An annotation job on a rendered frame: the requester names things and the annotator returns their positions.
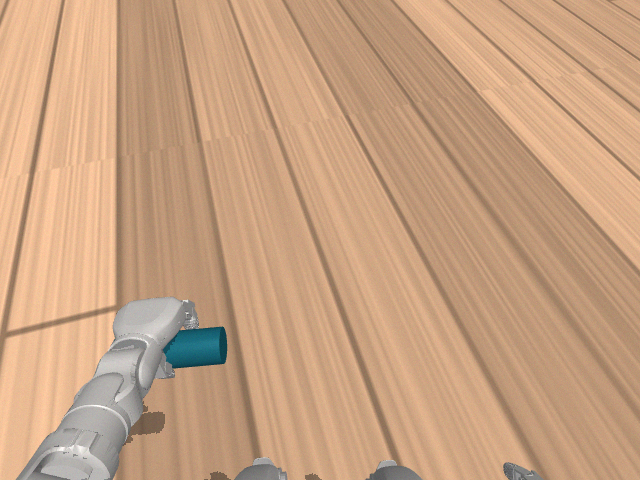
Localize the can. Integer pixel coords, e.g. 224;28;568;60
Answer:
114;327;227;369

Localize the left robot hand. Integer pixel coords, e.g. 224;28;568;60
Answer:
113;297;199;379

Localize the left robot arm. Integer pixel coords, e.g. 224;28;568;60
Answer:
16;333;162;480

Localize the right robot hand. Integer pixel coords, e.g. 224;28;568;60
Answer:
503;462;544;480

